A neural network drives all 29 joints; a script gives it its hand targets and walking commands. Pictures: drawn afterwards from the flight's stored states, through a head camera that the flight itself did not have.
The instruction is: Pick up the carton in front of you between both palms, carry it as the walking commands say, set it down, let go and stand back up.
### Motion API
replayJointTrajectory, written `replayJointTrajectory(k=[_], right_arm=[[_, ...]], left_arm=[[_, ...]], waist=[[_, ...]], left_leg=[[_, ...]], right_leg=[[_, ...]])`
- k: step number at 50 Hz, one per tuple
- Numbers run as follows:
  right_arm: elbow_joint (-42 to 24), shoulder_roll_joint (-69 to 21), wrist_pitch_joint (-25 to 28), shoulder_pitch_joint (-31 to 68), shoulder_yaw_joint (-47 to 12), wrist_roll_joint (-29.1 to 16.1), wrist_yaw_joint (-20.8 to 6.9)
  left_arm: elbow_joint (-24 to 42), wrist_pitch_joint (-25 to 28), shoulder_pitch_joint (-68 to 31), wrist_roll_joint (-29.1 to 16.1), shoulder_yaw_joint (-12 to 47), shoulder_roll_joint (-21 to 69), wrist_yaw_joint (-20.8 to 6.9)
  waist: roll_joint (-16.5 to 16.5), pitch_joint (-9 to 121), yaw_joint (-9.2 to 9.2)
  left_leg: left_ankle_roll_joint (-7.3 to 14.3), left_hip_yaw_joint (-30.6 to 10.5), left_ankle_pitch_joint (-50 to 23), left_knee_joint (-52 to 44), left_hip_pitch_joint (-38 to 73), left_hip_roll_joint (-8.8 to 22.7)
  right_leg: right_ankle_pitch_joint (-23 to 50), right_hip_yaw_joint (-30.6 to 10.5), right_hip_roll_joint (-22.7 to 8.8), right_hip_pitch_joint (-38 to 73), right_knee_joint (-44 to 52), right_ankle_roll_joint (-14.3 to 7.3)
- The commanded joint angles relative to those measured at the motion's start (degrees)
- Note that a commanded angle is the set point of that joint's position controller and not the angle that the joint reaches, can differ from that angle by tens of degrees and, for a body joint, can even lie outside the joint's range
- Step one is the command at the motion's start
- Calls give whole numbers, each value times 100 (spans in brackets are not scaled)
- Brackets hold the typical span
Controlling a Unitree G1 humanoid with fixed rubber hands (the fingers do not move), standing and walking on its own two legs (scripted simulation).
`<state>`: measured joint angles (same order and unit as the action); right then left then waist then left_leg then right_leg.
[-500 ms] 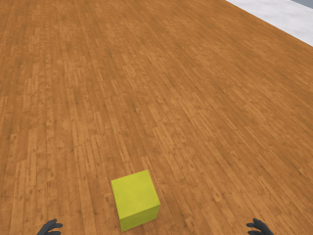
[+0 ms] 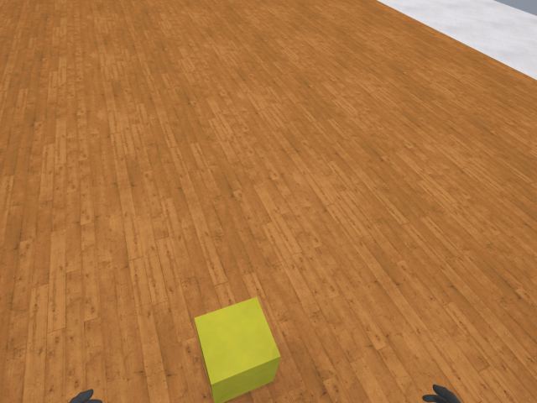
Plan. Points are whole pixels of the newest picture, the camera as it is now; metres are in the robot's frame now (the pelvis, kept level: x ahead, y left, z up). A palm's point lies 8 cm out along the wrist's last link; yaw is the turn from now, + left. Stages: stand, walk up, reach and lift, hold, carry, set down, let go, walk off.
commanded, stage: stand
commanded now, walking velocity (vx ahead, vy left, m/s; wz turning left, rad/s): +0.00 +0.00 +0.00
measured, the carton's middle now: (236, 351) +0.43 +0.05 -0.65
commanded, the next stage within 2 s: none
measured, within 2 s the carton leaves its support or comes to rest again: neither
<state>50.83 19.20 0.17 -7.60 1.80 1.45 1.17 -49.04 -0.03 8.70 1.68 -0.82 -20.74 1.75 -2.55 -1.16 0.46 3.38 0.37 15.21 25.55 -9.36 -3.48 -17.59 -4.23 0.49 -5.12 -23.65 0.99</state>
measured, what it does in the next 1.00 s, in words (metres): stands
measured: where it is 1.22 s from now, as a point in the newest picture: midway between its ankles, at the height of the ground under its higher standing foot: outside the picture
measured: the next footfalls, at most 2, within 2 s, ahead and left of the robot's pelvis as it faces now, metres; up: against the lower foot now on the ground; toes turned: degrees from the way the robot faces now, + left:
none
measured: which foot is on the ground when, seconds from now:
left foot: down 0.00-1.00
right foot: down 0.00-1.00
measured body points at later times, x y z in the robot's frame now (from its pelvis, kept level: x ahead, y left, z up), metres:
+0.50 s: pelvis -0.02 -0.01 +0.01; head -0.02 +0.01 +0.45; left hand +0.08 +0.30 -0.12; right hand +0.09 -0.32 -0.10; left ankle -0.02 +0.08 -0.74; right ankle -0.05 -0.14 -0.74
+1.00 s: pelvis -0.02 -0.01 +0.01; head -0.02 +0.01 +0.46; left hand +0.07 +0.30 -0.12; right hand +0.09 -0.33 -0.10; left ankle -0.02 +0.08 -0.74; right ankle -0.05 -0.14 -0.74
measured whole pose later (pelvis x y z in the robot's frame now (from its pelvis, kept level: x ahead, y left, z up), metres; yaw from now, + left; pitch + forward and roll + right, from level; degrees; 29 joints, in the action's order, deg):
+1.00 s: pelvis -0.02 -0.01 +0.01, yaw +1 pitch -2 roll +0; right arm 60.7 21.6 0.8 -5.3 0.6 0.6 0.6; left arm -59.3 0.9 7.1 1.1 0.6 -22.5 0.9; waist -1.7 -1.4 0.1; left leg 2.4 -1.1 10.3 20.2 -7.9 -2.8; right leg -12.8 -3.3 0.9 -3.4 -18.1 0.4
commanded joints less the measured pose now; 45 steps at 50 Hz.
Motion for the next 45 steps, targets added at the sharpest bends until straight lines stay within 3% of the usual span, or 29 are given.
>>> replayJointTrajectory(k=[1, 18, 45], right_arm=[[-167, 1007, 65, 201, 215, -5, 14], [393, 1142, 89, 360, 154, -47, -31], [728, 1260, 118, 447, 60, -84, -32]], left_arm=[[179, 81, -154, 3, -151, -783, 15], [-409, 142, -257, -11, -58, -937, -26], [-766, 150, -326, -57, -21, -1063, -60]], waist=[[246, 356, 1], [230, 134, -4], [251, 178, -24]], left_leg=[[-222, -820, -2038, -394, 377, 892], [-184, -903, -1199, -743, 294, 932], [-158, -966, -1358, -816, 359, 966]], right_leg=[[1635, -350, -500, -126, 223, -108], [1166, -462, -590, -156, 629, -130], [1206, -427, -633, -109, 781, -166]])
